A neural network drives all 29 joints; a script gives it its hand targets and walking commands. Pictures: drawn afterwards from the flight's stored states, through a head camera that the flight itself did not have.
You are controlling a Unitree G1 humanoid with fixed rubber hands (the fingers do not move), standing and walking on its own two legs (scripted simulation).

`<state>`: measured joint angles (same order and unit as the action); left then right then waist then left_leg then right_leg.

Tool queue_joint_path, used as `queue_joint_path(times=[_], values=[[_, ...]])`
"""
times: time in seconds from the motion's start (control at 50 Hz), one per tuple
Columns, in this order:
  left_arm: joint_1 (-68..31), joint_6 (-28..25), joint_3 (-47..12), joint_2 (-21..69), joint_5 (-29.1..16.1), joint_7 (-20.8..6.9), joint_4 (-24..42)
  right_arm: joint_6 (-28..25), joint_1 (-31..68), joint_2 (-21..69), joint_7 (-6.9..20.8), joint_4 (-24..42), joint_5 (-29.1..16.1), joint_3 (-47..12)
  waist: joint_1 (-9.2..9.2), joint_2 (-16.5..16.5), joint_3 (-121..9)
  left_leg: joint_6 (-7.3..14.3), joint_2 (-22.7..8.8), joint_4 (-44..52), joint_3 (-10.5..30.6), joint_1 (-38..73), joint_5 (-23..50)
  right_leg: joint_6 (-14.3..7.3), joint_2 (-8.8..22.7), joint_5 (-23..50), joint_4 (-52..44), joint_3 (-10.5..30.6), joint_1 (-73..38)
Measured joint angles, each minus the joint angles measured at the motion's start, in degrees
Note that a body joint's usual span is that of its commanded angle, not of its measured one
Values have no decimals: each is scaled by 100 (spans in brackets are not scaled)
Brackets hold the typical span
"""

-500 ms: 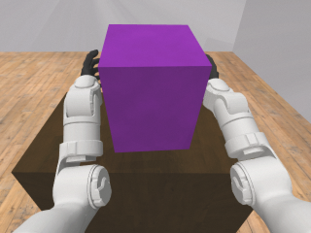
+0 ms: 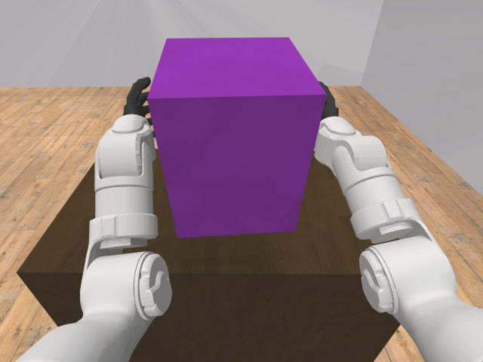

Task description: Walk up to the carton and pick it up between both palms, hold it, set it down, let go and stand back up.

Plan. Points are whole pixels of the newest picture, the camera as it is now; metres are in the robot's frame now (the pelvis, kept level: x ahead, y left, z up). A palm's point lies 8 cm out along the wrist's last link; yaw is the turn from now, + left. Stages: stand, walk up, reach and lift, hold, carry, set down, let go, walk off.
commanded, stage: hold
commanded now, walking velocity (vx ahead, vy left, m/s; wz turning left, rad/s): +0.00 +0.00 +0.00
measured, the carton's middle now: (232, 137) +0.39 +0.00 +0.24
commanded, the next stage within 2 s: none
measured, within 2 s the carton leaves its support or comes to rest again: neither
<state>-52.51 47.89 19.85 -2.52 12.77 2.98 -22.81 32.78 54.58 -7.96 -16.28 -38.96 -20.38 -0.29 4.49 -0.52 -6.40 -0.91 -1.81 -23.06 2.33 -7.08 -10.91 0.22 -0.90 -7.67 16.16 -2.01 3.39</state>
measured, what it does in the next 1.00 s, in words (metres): stands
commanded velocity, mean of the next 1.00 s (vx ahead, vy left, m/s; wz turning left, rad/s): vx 0.00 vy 0.00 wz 0.00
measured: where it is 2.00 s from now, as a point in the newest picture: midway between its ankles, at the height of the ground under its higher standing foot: outside the picture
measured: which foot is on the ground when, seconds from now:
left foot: down 0.00-1.00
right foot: down 0.00-1.00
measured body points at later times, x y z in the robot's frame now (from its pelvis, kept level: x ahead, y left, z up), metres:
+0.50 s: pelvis +0.00 +0.00 +0.00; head -0.08 +0.03 +0.44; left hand +0.39 +0.15 +0.28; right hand +0.39 -0.14 +0.27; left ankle +0.02 +0.13 -0.75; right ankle +0.02 -0.12 -0.75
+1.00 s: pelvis +0.00 +0.00 +0.00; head -0.08 +0.02 +0.44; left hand +0.39 +0.15 +0.28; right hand +0.39 -0.14 +0.27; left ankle +0.02 +0.13 -0.75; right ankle +0.02 -0.12 -0.75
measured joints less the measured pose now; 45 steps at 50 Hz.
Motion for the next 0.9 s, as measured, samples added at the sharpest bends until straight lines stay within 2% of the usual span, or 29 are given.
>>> queue_joint_path(times=[0.2,0.64,0.9], values=[[39,101,-31,-46,-43,-44,164,102,-52,11,-100,197,-88,-27,25,3,-8,11,21,-17,38,-9,-17,13,4,-5,-25,4,-20],[-72,120,19,-13,36,-32,2,153,104,-47,-71,-22,-162,-1,11,12,-90,23,34,-14,31,-30,-37,24,-9,-14,-23,92,20],[7,157,-39,-44,-44,-36,39,257,-12,-43,-129,138,-169,-62,5,52,-161,9,37,-29,90,-52,-48,11,-25,-34,-16,80,24]])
